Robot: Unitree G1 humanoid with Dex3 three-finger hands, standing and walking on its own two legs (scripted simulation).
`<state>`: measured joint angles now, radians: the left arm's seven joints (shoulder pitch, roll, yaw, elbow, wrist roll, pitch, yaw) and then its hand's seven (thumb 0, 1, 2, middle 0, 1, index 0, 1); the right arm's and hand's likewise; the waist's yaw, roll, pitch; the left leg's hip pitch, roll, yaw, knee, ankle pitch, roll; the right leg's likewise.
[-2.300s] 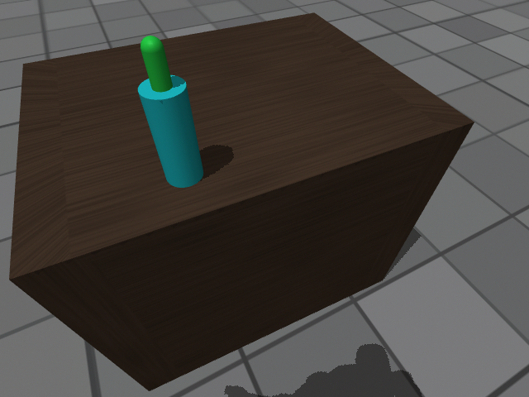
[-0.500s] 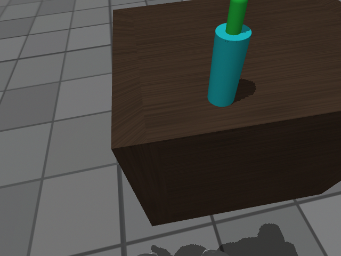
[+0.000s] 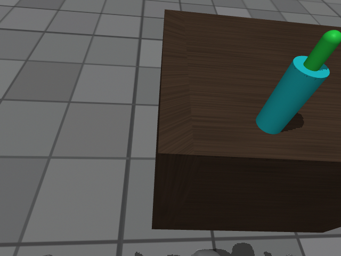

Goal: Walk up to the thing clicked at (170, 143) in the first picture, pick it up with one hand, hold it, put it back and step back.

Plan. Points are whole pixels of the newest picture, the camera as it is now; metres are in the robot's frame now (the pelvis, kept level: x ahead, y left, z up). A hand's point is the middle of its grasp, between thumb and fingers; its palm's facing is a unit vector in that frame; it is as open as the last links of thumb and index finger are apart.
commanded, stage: walk up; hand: right
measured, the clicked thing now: (295, 87) +0.45 -0.25 +0.17
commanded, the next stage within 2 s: stand in 1.44 s
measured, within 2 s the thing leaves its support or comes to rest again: neither
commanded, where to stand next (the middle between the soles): +0.04 -0.04 m, yaw -1 degrees
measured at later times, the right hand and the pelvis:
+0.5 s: hand out of the picture +0.06 -0.28 -0.15, palm faces -0.06 +0.93 -0.35, open 7.4 cm; pelvis -0.03 -0.03 +0.00, yaw +1 degrees
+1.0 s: hand out of the picture +0.08 -0.28 -0.13, palm faces -0.05 +0.93 -0.35, open 7.4 cm; pelvis -0.02 -0.02 +0.02, yaw +1 degrees
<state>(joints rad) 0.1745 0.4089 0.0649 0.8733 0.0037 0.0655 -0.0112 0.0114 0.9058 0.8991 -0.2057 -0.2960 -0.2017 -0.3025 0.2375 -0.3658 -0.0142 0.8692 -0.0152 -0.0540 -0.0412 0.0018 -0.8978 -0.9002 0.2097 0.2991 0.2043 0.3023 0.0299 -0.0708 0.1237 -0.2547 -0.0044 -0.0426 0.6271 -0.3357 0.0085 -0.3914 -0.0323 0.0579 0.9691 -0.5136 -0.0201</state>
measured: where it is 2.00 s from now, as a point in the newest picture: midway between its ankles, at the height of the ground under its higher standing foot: outside the picture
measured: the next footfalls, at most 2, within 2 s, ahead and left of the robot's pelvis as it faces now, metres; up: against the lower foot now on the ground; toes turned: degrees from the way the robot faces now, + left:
right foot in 0.18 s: +0.03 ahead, -0.17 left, +0.00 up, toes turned -1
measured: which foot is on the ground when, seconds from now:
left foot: down 0.00-1.00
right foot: up 0.00-0.16, down 0.18-1.00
